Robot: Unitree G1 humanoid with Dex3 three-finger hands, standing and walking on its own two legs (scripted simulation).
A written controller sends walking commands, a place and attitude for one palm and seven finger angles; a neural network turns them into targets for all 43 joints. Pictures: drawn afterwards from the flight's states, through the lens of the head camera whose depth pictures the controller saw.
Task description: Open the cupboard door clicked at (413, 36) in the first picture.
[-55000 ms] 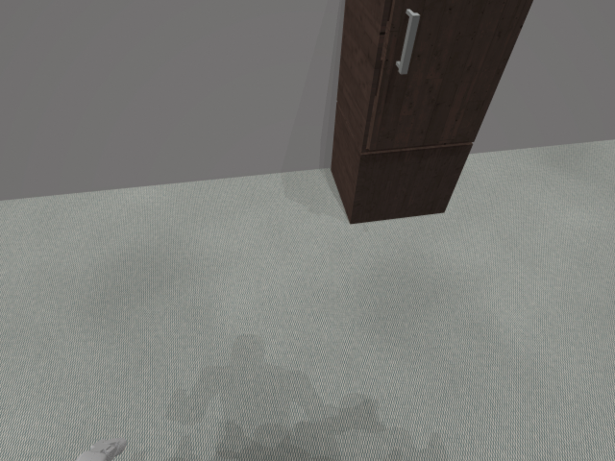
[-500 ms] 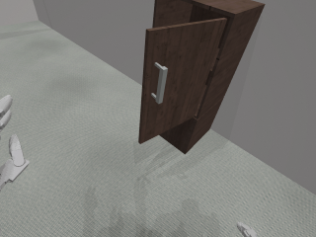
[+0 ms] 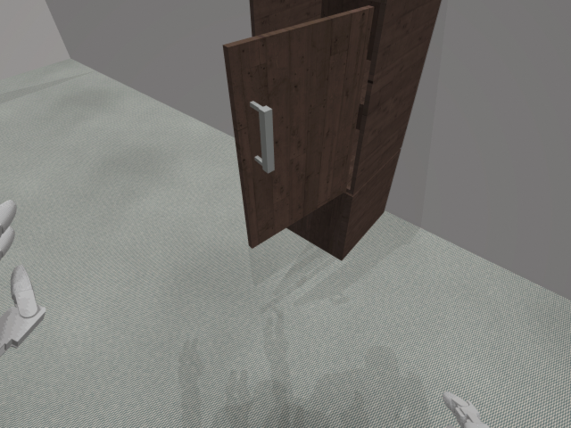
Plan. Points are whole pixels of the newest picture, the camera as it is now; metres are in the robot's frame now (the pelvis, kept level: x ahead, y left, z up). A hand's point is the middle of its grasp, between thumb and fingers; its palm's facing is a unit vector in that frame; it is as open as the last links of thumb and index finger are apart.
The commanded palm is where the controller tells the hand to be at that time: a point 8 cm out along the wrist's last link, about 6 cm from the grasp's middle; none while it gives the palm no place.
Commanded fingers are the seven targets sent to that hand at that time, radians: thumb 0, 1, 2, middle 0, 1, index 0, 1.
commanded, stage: stop stepping back and stand still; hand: left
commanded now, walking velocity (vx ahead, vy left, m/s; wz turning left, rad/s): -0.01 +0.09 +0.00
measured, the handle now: (261, 137) +0.71 +0.10 +0.05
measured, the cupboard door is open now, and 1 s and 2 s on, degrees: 79 79 79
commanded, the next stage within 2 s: let the arm hang, fingers relaxed in 0.16 s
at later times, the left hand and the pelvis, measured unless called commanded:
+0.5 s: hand out of the picture +0.11 +0.24 -0.13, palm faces -0.01 -0.95 -0.31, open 7.4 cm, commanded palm none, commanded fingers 0.00 0.90 0.90 -0.20 -0.30 -0.20 -0.30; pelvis -0.02 +0.03 -0.01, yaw +2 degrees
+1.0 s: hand out of the picture -0.04 +0.28 -0.16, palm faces +0.06 -0.94 -0.33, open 7.3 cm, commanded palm none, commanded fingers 0.00 0.90 0.90 -0.20 -0.30 -0.20 -0.30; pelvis -0.02 +0.05 +0.00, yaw +2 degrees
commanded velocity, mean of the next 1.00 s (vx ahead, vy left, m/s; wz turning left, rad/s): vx -0.01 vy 0.01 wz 0.00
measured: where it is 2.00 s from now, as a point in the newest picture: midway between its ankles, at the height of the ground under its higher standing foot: outside the picture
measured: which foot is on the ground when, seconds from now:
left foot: up 0.00-0.12, down 0.14-1.00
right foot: down 0.00-1.00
